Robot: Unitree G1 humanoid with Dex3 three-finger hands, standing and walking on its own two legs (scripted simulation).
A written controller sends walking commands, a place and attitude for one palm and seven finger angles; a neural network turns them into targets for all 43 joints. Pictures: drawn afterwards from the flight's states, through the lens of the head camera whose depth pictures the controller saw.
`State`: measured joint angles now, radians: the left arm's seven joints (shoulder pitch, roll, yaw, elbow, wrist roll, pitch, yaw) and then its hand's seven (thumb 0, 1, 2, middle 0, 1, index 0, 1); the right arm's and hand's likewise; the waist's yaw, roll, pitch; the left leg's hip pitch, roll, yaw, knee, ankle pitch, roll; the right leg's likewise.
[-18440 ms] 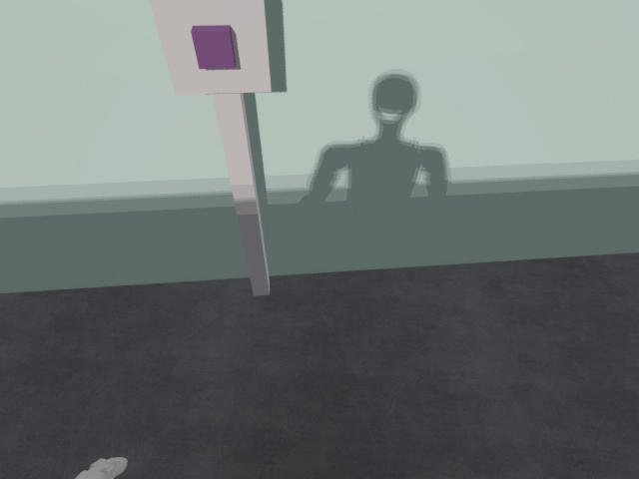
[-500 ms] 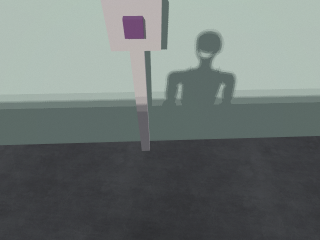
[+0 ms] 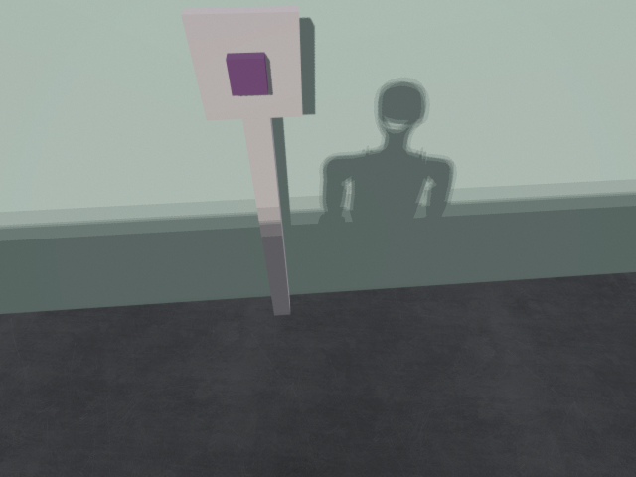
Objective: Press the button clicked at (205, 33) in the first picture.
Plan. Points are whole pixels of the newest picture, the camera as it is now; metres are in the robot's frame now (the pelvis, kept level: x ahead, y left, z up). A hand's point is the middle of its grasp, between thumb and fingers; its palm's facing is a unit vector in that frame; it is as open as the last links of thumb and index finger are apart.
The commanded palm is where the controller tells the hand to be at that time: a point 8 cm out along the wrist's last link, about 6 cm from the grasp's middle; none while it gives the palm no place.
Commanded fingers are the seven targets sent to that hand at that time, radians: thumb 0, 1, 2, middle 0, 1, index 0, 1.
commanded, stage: let the arm hang, fingers relaxed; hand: left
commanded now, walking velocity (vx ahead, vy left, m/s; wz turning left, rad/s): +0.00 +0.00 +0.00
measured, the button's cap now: (248, 73) +0.75 +0.17 +0.15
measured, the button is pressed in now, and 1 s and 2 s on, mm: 0 0 0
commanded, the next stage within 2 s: stand and wait in 0.08 s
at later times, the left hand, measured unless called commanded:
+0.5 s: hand out of the picture +0.00 +0.17 -0.17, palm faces +0.05 -0.97 -0.22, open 7.4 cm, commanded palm none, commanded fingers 0.00 0.90 0.90 -0.20 -0.30 -0.20 -0.30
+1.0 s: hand out of the picture +0.04 +0.18 -0.17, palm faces +0.03 -0.97 -0.26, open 7.4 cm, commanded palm none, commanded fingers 0.00 0.90 0.90 -0.20 -0.30 -0.20 -0.30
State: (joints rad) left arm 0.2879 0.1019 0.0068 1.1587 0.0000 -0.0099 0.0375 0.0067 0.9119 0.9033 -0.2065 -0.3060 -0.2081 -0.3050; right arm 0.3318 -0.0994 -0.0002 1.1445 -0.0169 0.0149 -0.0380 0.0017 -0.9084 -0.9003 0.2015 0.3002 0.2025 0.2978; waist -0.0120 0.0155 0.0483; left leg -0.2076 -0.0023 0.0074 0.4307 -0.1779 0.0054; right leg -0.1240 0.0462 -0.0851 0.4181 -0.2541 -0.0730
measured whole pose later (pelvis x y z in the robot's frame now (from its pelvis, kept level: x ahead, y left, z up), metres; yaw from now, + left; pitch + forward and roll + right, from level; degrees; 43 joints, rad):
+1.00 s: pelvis +0.02 -0.02 +0.00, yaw +0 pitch -3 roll +0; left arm 0.20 0.19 0.02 1.15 0.00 -0.02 0.03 0.00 0.90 0.90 -0.20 -0.30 -0.20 -0.30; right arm 0.22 -0.21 -0.01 1.14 -0.01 0.02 -0.04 0.00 -0.91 -0.90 0.20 0.30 0.20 0.30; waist -0.01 0.02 0.08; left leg -0.16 0.02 0.00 0.38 -0.18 -0.02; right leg -0.06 0.07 -0.08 0.34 -0.24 -0.09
